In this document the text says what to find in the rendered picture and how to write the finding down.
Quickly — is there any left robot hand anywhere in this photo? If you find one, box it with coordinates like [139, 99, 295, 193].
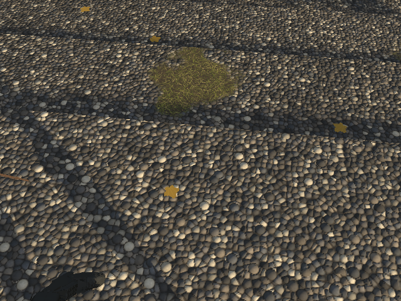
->
[30, 272, 105, 301]

